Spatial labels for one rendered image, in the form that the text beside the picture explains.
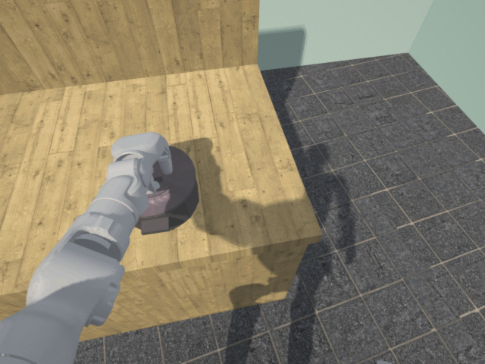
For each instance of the left robot forearm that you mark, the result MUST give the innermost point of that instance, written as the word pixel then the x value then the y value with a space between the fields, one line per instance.
pixel 106 225

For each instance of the knob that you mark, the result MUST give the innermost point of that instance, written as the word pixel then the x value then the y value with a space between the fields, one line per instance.
pixel 157 172

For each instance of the table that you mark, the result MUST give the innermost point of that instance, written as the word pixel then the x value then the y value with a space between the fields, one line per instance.
pixel 76 76

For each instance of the pot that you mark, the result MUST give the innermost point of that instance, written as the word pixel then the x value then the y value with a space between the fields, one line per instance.
pixel 172 219

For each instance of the lid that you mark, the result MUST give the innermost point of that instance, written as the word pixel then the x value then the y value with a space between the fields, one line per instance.
pixel 175 188

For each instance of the left robot upper arm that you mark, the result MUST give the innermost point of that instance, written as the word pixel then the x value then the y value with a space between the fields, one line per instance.
pixel 79 288

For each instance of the left robot hand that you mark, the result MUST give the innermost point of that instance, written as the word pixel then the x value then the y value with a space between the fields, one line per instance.
pixel 153 145

